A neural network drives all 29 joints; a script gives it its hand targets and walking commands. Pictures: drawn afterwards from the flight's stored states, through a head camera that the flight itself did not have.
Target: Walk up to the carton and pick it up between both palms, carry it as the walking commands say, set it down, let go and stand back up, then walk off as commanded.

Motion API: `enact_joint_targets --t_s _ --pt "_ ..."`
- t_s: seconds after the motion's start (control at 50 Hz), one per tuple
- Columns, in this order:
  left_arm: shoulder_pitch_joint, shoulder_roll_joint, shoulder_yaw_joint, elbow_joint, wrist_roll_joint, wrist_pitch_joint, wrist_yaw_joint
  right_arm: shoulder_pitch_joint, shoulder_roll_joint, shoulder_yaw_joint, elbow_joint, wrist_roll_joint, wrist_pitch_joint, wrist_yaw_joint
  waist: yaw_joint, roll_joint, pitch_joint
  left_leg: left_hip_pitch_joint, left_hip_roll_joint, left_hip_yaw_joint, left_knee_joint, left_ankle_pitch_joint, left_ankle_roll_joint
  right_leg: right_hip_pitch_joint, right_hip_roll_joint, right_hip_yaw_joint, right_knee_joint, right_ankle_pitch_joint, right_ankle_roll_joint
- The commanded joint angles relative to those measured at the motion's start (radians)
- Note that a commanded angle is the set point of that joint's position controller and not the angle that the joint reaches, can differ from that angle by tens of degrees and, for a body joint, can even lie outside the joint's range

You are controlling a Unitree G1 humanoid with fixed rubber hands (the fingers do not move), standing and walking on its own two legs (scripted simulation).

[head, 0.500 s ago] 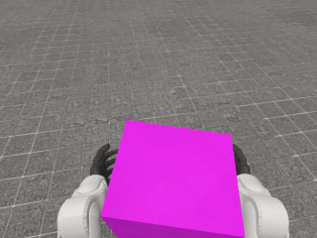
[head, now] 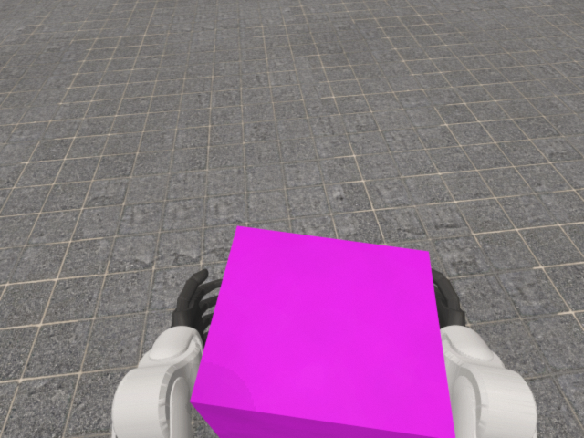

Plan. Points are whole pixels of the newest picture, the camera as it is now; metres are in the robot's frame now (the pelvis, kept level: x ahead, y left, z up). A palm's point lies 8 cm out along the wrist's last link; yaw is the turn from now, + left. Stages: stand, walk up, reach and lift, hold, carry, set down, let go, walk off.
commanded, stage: carry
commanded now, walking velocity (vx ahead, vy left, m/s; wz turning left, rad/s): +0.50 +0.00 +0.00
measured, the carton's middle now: (311, 360) +0.21 +0.01 +0.02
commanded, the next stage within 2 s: none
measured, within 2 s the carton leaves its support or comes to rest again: neither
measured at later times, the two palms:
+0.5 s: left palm (251, 143) +0.58 +0.13 +0.07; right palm (422, 161) +0.54 -0.17 +0.07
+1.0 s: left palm (259, 61) +0.90 +0.16 +0.07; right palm (386, 61) +0.90 -0.15 +0.07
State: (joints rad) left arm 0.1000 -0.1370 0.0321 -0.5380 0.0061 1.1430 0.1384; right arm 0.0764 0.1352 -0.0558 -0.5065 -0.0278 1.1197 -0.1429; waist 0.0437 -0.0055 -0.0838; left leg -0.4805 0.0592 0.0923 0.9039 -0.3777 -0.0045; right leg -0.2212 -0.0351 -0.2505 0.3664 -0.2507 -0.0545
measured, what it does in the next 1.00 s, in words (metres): walks ahead: left foot, then right foot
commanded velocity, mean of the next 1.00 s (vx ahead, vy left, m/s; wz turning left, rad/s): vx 0.50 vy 0.00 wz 0.00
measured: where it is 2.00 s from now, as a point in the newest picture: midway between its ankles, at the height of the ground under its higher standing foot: (337, 194)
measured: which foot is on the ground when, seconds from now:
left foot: up 0.00-0.16, down 0.18-0.60, up 0.62-0.92, down 0.94-1.00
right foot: down 0.00-0.22, up 0.24-0.54, down 0.56-0.96, up 0.98-1.00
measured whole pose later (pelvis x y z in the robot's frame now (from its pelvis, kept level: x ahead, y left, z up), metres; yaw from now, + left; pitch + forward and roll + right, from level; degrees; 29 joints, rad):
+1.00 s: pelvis +0.67 +0.01 -0.02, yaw -3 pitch +4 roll +2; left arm 0.07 -0.13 0.05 -0.58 0.01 1.19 0.14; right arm 0.05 0.13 -0.04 -0.52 -0.03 1.14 -0.14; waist 0.02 -0.06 -0.11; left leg -0.42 0.02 0.22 0.54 -0.17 0.07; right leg -0.12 -0.12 -0.15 0.73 -0.46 0.03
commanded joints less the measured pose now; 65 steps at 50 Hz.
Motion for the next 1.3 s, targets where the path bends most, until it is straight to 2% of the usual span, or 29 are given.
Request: enact_joint_targets --t_s 0.0,0.1,0.14,0.16,0.18,0.2,0.22,0.24,0.28,0.34,0.44,0.52,0.54,0.56,0.58,0.6,0.64,0.68,0.76,0.86,0.9,0.92,0.94,0.96,0.98,1.0,1.04,1.1,1.28 --pt "-0.474 -0.788 -0.708 -0.198 -0.294 -0.045 -0.154 -0.351 0.829 0.657 -0.158 0.223 -0.03 0.122 -0.023 -0.13 -0.188 -0.045 -0.013 0.037 -0.268 0.13 0.008 0.28 -0.253 0.225 -0.182 0.395 -0.068" --pt "-0.443 -0.714 -0.693 -0.203 -0.286 -0.015 -0.148 -0.346 0.752 0.648 -0.184 0.211 -0.004 0.103 -0.021 -0.179 -0.152 0.097 -0.056 0.106 -0.438 0.289 0.033 0.282 -0.227 0.124 -0.094 0.516 0.002" --pt "-0.445 -0.693 -0.683 -0.191 -0.276 0.005 -0.141 -0.331 0.729 0.637 -0.161 0.212 0.014 0.1 -0.045 -0.124 -0.206 0.31 -0.064 0.131 -0.474 0.291 0.054 0.205 -0.192 0.061 0.113 0.62 0.028" --pt "-0.461 -0.682 -0.681 -0.191 -0.272 0.014 -0.137 -0.313 0.721 0.627 -0.143 0.211 0.022 0.1 -0.07 -0.083 -0.26 0.48 -0.022 0.068 -0.456 0.246 0.083 0.078 -0.166 0.056 0.29 0.585 0.042" --pt "-0.471 -0.677 -0.682 -0.198 -0.274 0.025 -0.133 -0.31 0.697 0.616 -0.135 0.205 0.03 0.098 -0.087 0.077 -0.298 0.595 0.181 -0.252 -0.54 0.208 0.16 -0.114 -0.089 0.034 0.599 0.399 0.071" --pt "-0.479 -0.692 -0.696 -0.201 -0.283 0.03 -0.133 -0.313 0.706 0.612 -0.107 0.215 0.03 0.101 -0.077 0.326 -0.329 0.763 0.373 -0.584 -0.611 0.357 0.3 -0.424 0.046 0.075 0.873 -0.175 0.079" --pt "-0.49 -0.716 -0.699 -0.188 -0.286 0.032 -0.134 -0.335 0.742 0.622 -0.128 0.232 0.03 0.107 -0.078 0.28 -0.321 0.794 0.397 -0.574 -0.577 0.614 0.337 -0.541 0.018 0.209 1.016 -0.28 0.056" --pt "-0.483 -0.759 -0.697 -0.171 -0.282 0.024 -0.136 -0.376 0.79 0.648 -0.164 0.253 0.024 0.114 -0.074 0.149 -0.302 0.746 0.365 -0.471 -0.56 0.702 0.289 -0.552 -0.028 0.267 1.013 -0.23 0.048" --pt "-0.478 -0.815 -0.671 -0.169 -0.261 -0.003 -0.139 -0.453 0.857 0.683 -0.185 0.292 0.008 0.132 -0.062 0.035 -0.243 0.622 0.312 -0.327 -0.63 0.53 0.205 -0.507 -0.086 0.279 0.81 -0.122 0.051" --pt "-0.434 -0.825 -0.638 -0.144 -0.217 -0.027 -0.128 -0.458 0.852 0.704 -0.194 0.316 -0.005 0.148 -0.059 0.095 -0.188 0.485 0.256 -0.158 -0.703 0.399 0.163 -0.368 -0.059 0.195 0.547 -0.066 0.054" --pt "-0.395 -0.79 -0.649 -0.176 -0.211 -0.038 -0.109 -0.402 0.797 0.708 -0.223 0.318 -0.01 0.154 -0.066 0.182 -0.172 0.494 0.186 -0.005 -0.649 0.555 0.111 -0.256 0.022 0.071 0.223 0.094 0.041" --pt "-0.376 -0.743 -0.644 -0.161 -0.215 -0.017 -0.106 -0.377 0.737 0.692 -0.207 0.283 0.012 0.141 -0.03 0.105 -0.241 0.404 0.113 0.13 -0.365 0.683 0.034 0.11 0.056 -0.001 0.06 0.186 0.011" --pt "-0.352 -0.721 -0.633 -0.138 -0.208 -0.007 -0.107 -0.374 0.712 0.682 -0.186 0.27 0.023 0.137 -0.004 0.054 -0.275 0.253 0.082 0.129 -0.198 0.573 0.012 0.283 -0.04 0.124 0.04 0.105 -0.027" --pt "-0.351 -0.693 -0.625 -0.126 -0.201 0.001 -0.105 -0.365 0.697 0.67 -0.179 0.257 0.034 0.135 0.008 -0.146 -0.32 0.012 -0.009 0.128 0.104 0.307 -0.018 0.451 -0.288 0.52 -0.045 0.047 -0.136" --pt "-0.375 -0.722 -0.63 -0.124 -0.217 -0.004 -0.105 -0.414 0.702 0.685 -0.211 0.261 0.034 0.138 0.002 -0.314 -0.302 -0.214 -0.098 0.061 0.301 -0.105 -0.019 0.556 -0.394 0.742 -0.107 0.238 -0.239" --pt "-0.403 -0.75 -0.641 -0.145 -0.235 -0.01 -0.109 -0.435 0.73 0.687 -0.21 0.267 0.032 0.14 -0.008 -0.224 -0.277 -0.273 -0.038 -0.045 0.379 -0.133 -0.001 0.511 -0.415 0.701 -0.091 0.38 -0.245" --pt "-0.469 -0.827 -0.662 -0.174 -0.257 -0.026 -0.125 -0.434 0.829 0.683 -0.18 0.279 0.014 0.148 -0.025 -0.049 -0.262 -0.236 0.054 -0.116 0.253 -0.033 0.014 0.409 -0.366 0.53 -0.106 0.407 -0.154" --pt "-0.508 -0.856 -0.692 -0.18 -0.278 -0.039 -0.141 -0.407 0.868 0.673 -0.156 0.266 -0.006 0.149 -0.03 -0.078 -0.228 -0.129 0.058 -0.074 0.024 -0.009 0.006 0.311 -0.308 0.374 -0.146 0.352 -0.087" --pt "-0.483 -0.791 -0.706 -0.198 -0.292 -0.043 -0.156 -0.367 0.846 0.665 -0.161 0.23 -0.024 0.123 -0.025 -0.122 -0.179 -0.041 -0.003 0.034 -0.266 0.132 0.006 0.285 -0.251 0.219 -0.199 0.341 -0.071" --pt "-0.455 -0.718 -0.696 -0.211 -0.283 -0.012 -0.148 -0.36 0.766 0.656 -0.189 0.218 0.003 0.107 -0.021 -0.171 -0.143 0.087 -0.041 0.099 -0.437 0.282 0.026 0.287 -0.229 0.125 -0.126 0.434 -0.005" --pt "-0.456 -0.7 -0.687 -0.196 -0.273 0.008 -0.141 -0.351 0.743 0.646 -0.173 0.218 0.021 0.104 -0.042 -0.121 -0.186 0.279 -0.053 0.128 -0.491 0.288 0.048 0.227 -0.191 0.058 0.062 0.546 0.023" --pt "-0.463 -0.686 -0.681 -0.191 -0.265 0.019 -0.137 -0.33 0.73 0.637 -0.152 0.217 0.03 0.104 -0.064 -0.083 -0.24 0.448 -0.031 0.089 -0.466 0.241 0.071 0.116 -0.166 0.046 0.227 0.546 0.035" --pt "-0.472 -0.678 -0.68 -0.19 -0.264 0.031 -0.133 -0.318 0.703 0.623 -0.139 0.208 0.04 0.102 -0.086 0.05 -0.27 0.577 0.138 -0.175 -0.538 0.186 0.136 -0.073 -0.102 0.026 0.503 0.418 0.063" --pt "-0.49 -0.689 -0.7 -0.207 -0.277 0.037 -0.132 -0.315 0.702 0.614 -0.117 0.214 0.039 0.103 -0.082 0.311 -0.32 0.746 0.355 -0.54 -0.617 0.3 0.274 -0.361 0.017 0.046 0.802 -0.08 0.082" --pt "-0.496 -0.715 -0.7 -0.194 -0.281 0.038 -0.132 -0.345 0.736 0.623 -0.137 0.234 0.039 0.109 -0.079 0.299 -0.303 0.803 0.405 -0.591 -0.6 0.584 0.333 -0.529 0.034 0.175 0.967 -0.278 0.063" --pt "-0.493 -0.758 -0.7 -0.176 -0.279 0.032 -0.134 -0.376 0.78 0.642 -0.168 0.25 0.033 0.115 -0.073 0.174 -0.297 0.773 0.373 -0.488 -0.568 0.723 0.293 -0.546 -0.019 0.249 0.993 -0.238 0.052" --pt "-0.48 -0.819 -0.677 -0.166 -0.262 0.005 -0.139 -0.446 0.855 0.677 -0.187 0.287 0.014 0.131 -0.064 0.045 -0.25 0.659 0.306 -0.312 -0.615 0.585 0.201 -0.506 -0.078 0.275 0.816 -0.109 0.051" --pt "-0.446 -0.827 -0.646 -0.145 -0.22 -0.02 -0.128 -0.453 0.856 0.696 -0.194 0.312 0.0 0.148 -0.063 0.108 -0.193 0.521 0.256 -0.154 -0.697 0.42 0.168 -0.377 -0.056 0.193 0.555 -0.066 0.054" --pt "-0.407 -0.756 -0.663 -0.177 -0.215 -0.017 -0.107 -0.407 0.746 0.694 -0.228 0.293 0.009 0.144 -0.047 0.15 -0.164 0.519 0.219 0.048 -0.535 0.773 0.069 -0.108 0.049 0.035 0.098 0.176 -0.002"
